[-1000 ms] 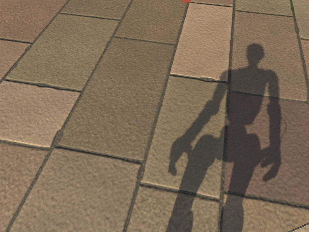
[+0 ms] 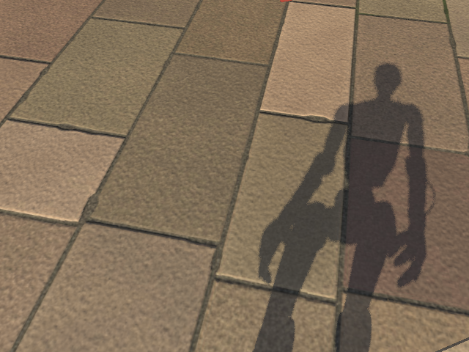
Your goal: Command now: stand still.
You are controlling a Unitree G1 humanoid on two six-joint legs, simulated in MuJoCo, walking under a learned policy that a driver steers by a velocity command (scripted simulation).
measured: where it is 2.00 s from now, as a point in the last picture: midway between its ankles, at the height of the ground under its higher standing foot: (265, 218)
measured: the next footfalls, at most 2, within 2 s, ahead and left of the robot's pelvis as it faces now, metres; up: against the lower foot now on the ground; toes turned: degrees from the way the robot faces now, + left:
right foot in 0.38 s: +0.15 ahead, -0.17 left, +0.00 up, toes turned -4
left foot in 0.90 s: +0.54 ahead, +0.05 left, +0.00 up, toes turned +3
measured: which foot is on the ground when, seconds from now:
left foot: down 0.00-0.40, up 0.42-0.88, down 0.90-1.00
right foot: down 0.00-0.10, up 0.12-0.36, down 0.38-0.90, up 0.92-1.00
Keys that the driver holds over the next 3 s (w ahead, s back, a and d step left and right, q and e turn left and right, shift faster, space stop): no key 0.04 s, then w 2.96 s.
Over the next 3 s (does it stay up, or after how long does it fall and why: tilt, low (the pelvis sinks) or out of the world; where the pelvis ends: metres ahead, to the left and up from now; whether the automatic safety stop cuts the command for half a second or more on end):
stays up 1.52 -0.10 0.00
